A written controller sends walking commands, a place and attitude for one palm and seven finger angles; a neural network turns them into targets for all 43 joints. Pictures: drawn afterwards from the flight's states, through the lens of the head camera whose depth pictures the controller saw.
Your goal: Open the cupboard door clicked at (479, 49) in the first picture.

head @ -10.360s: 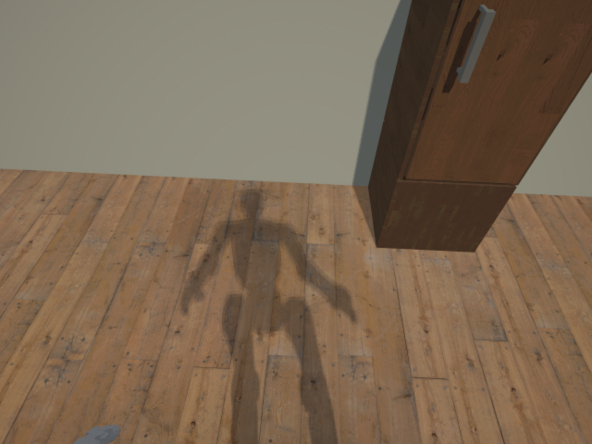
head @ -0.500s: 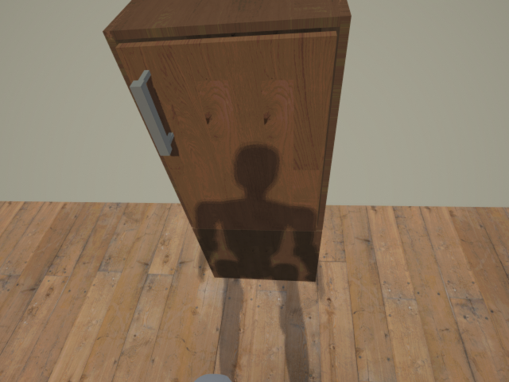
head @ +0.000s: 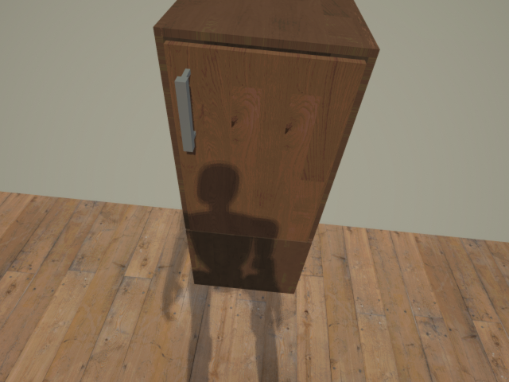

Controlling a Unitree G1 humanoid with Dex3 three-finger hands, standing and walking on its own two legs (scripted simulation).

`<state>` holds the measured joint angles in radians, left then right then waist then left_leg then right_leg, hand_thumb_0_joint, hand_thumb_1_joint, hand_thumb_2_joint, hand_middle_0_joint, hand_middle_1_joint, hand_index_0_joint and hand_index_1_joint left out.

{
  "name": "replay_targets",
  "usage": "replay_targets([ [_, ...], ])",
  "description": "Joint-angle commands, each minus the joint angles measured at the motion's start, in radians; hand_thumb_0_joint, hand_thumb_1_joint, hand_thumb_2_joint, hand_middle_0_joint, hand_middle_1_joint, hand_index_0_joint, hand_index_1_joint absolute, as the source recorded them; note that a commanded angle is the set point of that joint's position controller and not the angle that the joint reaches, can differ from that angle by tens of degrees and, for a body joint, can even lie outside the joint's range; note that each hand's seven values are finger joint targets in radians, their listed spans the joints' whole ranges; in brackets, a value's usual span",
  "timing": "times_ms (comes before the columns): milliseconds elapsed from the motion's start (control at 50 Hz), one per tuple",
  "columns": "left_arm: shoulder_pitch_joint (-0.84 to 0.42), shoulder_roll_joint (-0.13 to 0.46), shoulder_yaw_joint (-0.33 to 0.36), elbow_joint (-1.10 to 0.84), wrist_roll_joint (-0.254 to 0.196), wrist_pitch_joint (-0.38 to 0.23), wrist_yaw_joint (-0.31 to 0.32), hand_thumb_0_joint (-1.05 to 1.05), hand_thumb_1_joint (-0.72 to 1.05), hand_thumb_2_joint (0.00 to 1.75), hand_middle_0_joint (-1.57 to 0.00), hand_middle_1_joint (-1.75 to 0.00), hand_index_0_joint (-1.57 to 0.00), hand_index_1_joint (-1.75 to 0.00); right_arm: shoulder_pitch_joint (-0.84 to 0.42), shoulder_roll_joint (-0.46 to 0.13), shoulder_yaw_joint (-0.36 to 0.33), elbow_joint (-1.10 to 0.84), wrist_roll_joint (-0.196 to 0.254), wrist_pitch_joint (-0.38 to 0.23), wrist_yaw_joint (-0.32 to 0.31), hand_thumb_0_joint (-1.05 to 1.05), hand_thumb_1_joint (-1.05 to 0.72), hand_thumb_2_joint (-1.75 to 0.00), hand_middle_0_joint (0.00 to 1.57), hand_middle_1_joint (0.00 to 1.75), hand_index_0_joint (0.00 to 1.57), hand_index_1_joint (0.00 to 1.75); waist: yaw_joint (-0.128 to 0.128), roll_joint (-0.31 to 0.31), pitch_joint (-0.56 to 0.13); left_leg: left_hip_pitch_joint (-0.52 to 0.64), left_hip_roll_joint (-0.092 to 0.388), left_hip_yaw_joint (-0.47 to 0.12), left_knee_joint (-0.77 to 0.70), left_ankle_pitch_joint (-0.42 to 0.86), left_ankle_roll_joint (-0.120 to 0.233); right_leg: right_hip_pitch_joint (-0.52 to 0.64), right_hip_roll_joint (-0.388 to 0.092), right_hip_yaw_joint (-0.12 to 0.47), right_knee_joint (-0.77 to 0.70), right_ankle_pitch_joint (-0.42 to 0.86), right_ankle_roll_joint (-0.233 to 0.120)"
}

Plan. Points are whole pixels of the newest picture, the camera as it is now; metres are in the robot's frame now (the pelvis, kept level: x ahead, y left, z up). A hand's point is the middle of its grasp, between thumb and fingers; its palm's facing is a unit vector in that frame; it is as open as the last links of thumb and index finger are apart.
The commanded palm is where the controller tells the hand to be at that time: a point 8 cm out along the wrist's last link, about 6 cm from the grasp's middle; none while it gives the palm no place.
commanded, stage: come to a stop and stand still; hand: left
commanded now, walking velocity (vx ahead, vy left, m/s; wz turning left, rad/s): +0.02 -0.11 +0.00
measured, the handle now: (187, 111) +0.60 +0.19 +0.11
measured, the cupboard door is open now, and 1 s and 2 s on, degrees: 0 0 0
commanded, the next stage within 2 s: look again from close up in 0.06 s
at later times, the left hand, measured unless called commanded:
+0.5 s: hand out of the picture +0.08 +0.14 -0.18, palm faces +0.04 -0.96 -0.27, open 7.2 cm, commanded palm none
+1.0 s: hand out of the picture +0.02 +0.15 -0.18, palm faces +0.03 -0.98 -0.20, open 7.4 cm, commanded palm none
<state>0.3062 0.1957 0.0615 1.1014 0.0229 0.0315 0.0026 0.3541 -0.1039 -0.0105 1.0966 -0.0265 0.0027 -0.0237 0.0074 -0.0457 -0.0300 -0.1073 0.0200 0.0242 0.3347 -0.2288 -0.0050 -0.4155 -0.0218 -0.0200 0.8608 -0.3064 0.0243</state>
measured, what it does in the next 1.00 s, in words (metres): steps on the spot: right foot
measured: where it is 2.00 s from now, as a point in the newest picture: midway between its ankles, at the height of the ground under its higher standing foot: outside the picture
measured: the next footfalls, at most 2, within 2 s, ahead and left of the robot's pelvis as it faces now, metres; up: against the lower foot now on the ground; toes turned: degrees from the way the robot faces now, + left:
right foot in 0.18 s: +0.04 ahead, -0.12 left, +0.00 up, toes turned -4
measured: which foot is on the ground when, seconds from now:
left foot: down 0.00-1.00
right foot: up 0.00-0.16, down 0.18-1.00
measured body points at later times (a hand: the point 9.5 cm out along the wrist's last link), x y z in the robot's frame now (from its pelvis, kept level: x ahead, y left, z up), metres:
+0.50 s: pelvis +0.04 -0.04 -0.02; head +0.04 -0.07 +0.43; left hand +0.08 +0.19 -0.16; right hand +0.03 -0.25 -0.19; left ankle -0.03 +0.12 -0.75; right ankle +0.00 -0.12 -0.75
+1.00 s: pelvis +0.02 -0.02 -0.01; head +0.03 -0.03 +0.44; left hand +0.02 +0.20 -0.17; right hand +0.00 -0.23 -0.18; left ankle -0.03 +0.12 -0.75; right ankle +0.00 -0.12 -0.75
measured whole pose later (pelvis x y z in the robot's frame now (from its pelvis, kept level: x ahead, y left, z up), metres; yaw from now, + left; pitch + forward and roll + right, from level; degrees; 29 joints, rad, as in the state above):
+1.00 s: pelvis +0.02 -0.02 -0.01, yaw -1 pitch -1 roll +0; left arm 0.29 0.14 0.01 1.11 0.01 -0.02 0.03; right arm 0.31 -0.13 0.01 1.13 -0.02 -0.02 -0.03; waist 0.00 0.01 0.03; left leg -0.12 0.05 0.03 0.45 -0.32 -0.04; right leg -0.19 0.01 -0.06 0.50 -0.29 -0.04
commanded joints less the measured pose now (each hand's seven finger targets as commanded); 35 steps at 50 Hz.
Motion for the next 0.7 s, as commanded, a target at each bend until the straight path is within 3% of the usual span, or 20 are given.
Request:
replay_targets([
  [0, -0.065, 0.028, -0.009, -0.064, 0.001, -0.025, -0.006, 0.0, 0.9, 0.9, -0.2, -0.3, -0.2, -0.3, 0.044, -0.167, -0.035, -0.024, 0.0, -0.03, -0.026, 0.0, -0.9, -0.9, 0.2, 0.3, 0.2, 0.3, -0.034, 0.202, 0.146, 0.015, 0.229, -0.19, -0.161, 0.046, 0.135, -0.125, -0.027, -0.005, -0.036, -0.052, 0.015],
  [40, -0.107, 0.01, -0.017, -0.075, -0.007, -0.029, -0.002, 0.0, 0.9, 0.9, -0.2, -0.3, -0.2, -0.3, 0.074, -0.161, -0.035, -0.007, -0.004, -0.03, -0.029, 0.0, -0.9, -0.9, 0.2, 0.3, 0.2, 0.3, -0.051, 0.202, 0.13, 0.028, 0.247, -0.19, -0.107, 0.244, 0.152, -0.053, -0.028, -0.013, -0.151, -0.103, 0.013],
  [80, -0.07, -0.004, -0.021, -0.061, -0.014, -0.033, 0.002, 0.0, 0.9, 0.9, -0.2, -0.3, -0.2, -0.3, 0.063, -0.167, -0.038, 0.005, -0.003, -0.026, -0.03, 0.0, -0.9, -0.9, 0.2, 0.3, 0.2, 0.3, -0.037, 0.218, 0.085, 0.025, 0.234, -0.169, -0.039, 0.367, 0.147, 0.06, -0.009, -0.035, -0.281, -0.091, 0.006],
  [120, 0.004, 0.006, -0.018, -0.024, -0.016, -0.045, 0.006, 0.0, 0.9, 0.9, -0.2, -0.3, -0.2, -0.3, 0.057, -0.159, -0.039, 0.013, 0.008, -0.027, -0.029, 0.0, -0.9, -0.9, 0.2, 0.3, 0.2, 0.3, -0.003, 0.167, 0.042, -0.027, 0.178, -0.124, 0.059, 0.367, 0.089, 0.234, -0.005, -0.041, -0.496, 0.137, -0.001],
  [140, 0.115, 0.057, -0.024, 0.046, -0.003, -0.065, 0.059, 0.0, 0.9, 0.9, -0.2, -0.3, -0.2, -0.3, -0.097, -0.177, -0.034, -0.039, 0.029, -0.047, -0.009, 0.0, -0.9, -0.9, 0.2, 0.3, 0.2, 0.3, 0.069, 0.098, 0.081, -0.153, 0.138, -0.006, 0.271, 0.234, 0.014, 0.238, -0.098, 0.089, -0.51, 0.361, -0.035],
  [160, 0.088, 0.095, -0.027, 0.009, -0.006, -0.077, 0.051, 0.0, 0.9, 0.9, -0.2, -0.3, -0.2, -0.3, -0.051, -0.075, -0.015, -0.083, 0.014, -0.031, 0.0, 0.0, -0.9, -0.9, 0.2, 0.3, 0.2, 0.3, 0.002, -0.014, 0.093, -0.232, 0.045, 0.012, 0.291, -0.159, -0.002, 0.199, -0.192, 0.185, -0.557, 0.256, -0.082],
  [180, 0.039, 0.09, -0.034, -0.013, -0.005, -0.077, 0.045, 0.0, 0.9, 0.9, -0.2, -0.3, -0.2, -0.3, 0.0, -0.054, -0.011, -0.074, 0.007, -0.029, 0.0, 0.0, -0.9, -0.9, 0.2, 0.3, 0.2, 0.3, -0.025, 0.023, 0.068, -0.18, 0.033, 0.009, 0.275, -0.188, 0.004, 0.171, -0.21, 0.169, -0.54, 0.168, -0.125],
  [200, 0.015, 0.092, -0.033, -0.02, -0.005, -0.079, 0.044, 0.0, 0.9, 0.9, -0.2, -0.3, -0.2, -0.3, 0.059, -0.046, -0.007, -0.048, 0.01, -0.026, 0.006, 0.0, -0.9, -0.9, 0.2, 0.3, 0.2, 0.3, -0.047, 0.005, -0.017, -0.129, 0.025, 0.02, 0.254, -0.15, 0.0, 0.193, -0.173, 0.146, -0.535, 0.07, -0.143],
  [220, -0.006, 0.087, -0.025, -0.022, -0.005, -0.084, 0.045, 0.0, 0.9, 0.9, -0.2, -0.3, -0.2, -0.3, 0.107, -0.054, -0.008, -0.03, 0.004, -0.024, 0.009, 0.0, -0.9, -0.9, 0.2, 0.3, 0.2, 0.3, -0.063, -0.053, -0.061, -0.11, 0.034, 0.012, 0.243, -0.088, 0.01, 0.231, -0.142, 0.105, -0.473, 0.165, -0.137],
  [240, -0.008, 0.057, -0.031, -0.028, -0.011, -0.087, 0.047, 0.0, 0.9, 0.9, -0.2, -0.3, -0.2, -0.3, 0.109, -0.069, -0.007, -0.029, 0.004, -0.031, 0.007, 0.0, -0.9, -0.9, 0.2, 0.3, 0.2, 0.3, -0.055, -0.074, -0.069, -0.12, 0.045, -0.009, 0.224, 0.007, 0.016, 0.27, -0.125, 0.095, -0.427, 0.29, -0.125],
  [300, 0.016, 0.047, -0.036, -0.019, -0.017, -0.092, 0.048, 0.0, 0.9, 0.9, -0.2, -0.3, -0.2, -0.3, 0.081, -0.088, 0.0, -0.025, 0.011, -0.041, -0.006, 0.0, -0.9, -0.9, 0.2, 0.3, 0.2, 0.3, -0.031, 0.05, -0.045, -0.101, 0.076, -0.018, 0.193, 0.237, 0.012, 0.323, -0.111, 0.057, -0.344, 0.646, -0.098],
  [320, 0.015, 0.055, -0.031, -0.015, -0.017, -0.091, 0.048, 0.0, 0.9, 0.9, -0.2, -0.3, -0.2, -0.3, 0.081, -0.082, 0.001, -0.025, 0.011, -0.039, -0.01, 0.0, -0.9, -0.9, 0.2, 0.3, 0.2, 0.3, -0.029, 0.087, -0.018, -0.103, 0.077, -0.012, 0.188, 0.273, 0.008, 0.317, -0.109, 0.049, -0.329, 0.687, -0.097],
  [360, 0.029, 0.069, -0.029, -0.01, -0.018, -0.089, 0.049, 0.0, 0.9, 0.9, -0.2, -0.3, -0.2, -0.3, 0.062, -0.084, 0.002, -0.03, 0.013, -0.031, -0.015, 0.0, -0.9, -0.9, 0.2, 0.3, 0.2, 0.3, -0.022, 0.028, 0.022, -0.121, 0.068, -0.002, 0.196, 0.195, 0.001, 0.316, -0.121, 0.061, -0.351, 0.755, -0.094],
  [400, 0.032, 0.069, -0.03, -0.007, -0.015, -0.086, 0.05, 0.0, 0.9, 0.9, -0.2, -0.3, -0.2, -0.3, 0.051, -0.083, 0.001, -0.032, 0.015, -0.027, -0.016, 0.0, -0.9, -0.9, 0.2, 0.3, 0.2, 0.3, -0.024, -0.036, 0.042, -0.12, 0.059, 0.003, 0.178, 0.091, -0.002, 0.31, -0.132, 0.072, -0.379, 0.768, -0.093],
  [420, 0.021, 0.063, -0.03, -0.009, -0.015, -0.082, 0.049, 0.0, 0.9, 0.9, -0.2, -0.3, -0.2, -0.3, 0.056, -0.072, -0.001, -0.027, 0.015, -0.025, -0.016, 0.0, -0.9, -0.9, 0.2, 0.3, 0.2, 0.3, -0.029, -0.037, 0.055, -0.108, 0.061, 0.003, 0.15, 0.085, 0.001, 0.297, -0.127, 0.065, -0.384, 0.723, -0.094],
  [480, 0.006, 0.061, -0.029, -0.028, -0.014, -0.075, 0.048, 0.0, 0.9, 0.9, -0.2, -0.3, -0.2, -0.3, 0.053, -0.096, -0.002, -0.019, 0.01, -0.024, -0.017, 0.0, -0.9, -0.9, 0.2, 0.3, 0.2, 0.3, -0.029, 0.021, 0.06, -0.072, 0.075, -0.006, 0.125, 0.154, 0.005, 0.264, -0.099, 0.058, -0.388, 0.559, -0.087],
  [520, 0.002, 0.061, -0.026, -0.032, -0.013, -0.072, 0.047, 0.0, 0.9, 0.9, -0.2, -0.3, -0.2, -0.3, 0.041, -0.09, -0.001, -0.005, 0.009, -0.026, -0.017, 0.0, -0.9, -0.9, 0.2, 0.3, 0.2, 0.3, -0.023, 0.05, 0.073, -0.063, 0.083, -0.006, 0.105, 0.191, 0.005, 0.258, -0.091, 0.051, -0.394, 0.515, -0.085],
  [600, 0.011, 0.081, -0.023, -0.038, -0.012, -0.071, 0.043, 0.0, 0.9, 0.9, -0.2, -0.3, -0.2, -0.3, 0.017, -0.11, 0.001, -0.017, 0.009, -0.022, -0.017, 0.0, -0.9, -0.9, 0.2, 0.3, 0.2, 0.3, -0.019, 0.021, 0.065, -0.065, 0.073, -0.002, 0.104, 0.121, 0.003, 0.266, -0.1, 0.074, -0.424, 0.466, -0.085],
  [680, 0.007, 0.084, -0.024, -0.04, -0.011, -0.068, 0.039, 0.0, 0.9, 0.9, -0.2, -0.3, -0.2, -0.3, 0.007, -0.118, 0.002, -0.013, 0.009, -0.024, -0.017, 0.0, -0.9, -0.9, 0.2, 0.3, 0.2, 0.3, -0.018, 0.052, 0.08, -0.06, 0.077, -0.005, 0.082, 0.108, 0.005, 0.246, -0.093, 0.077, -0.436, 0.391, -0.087],
])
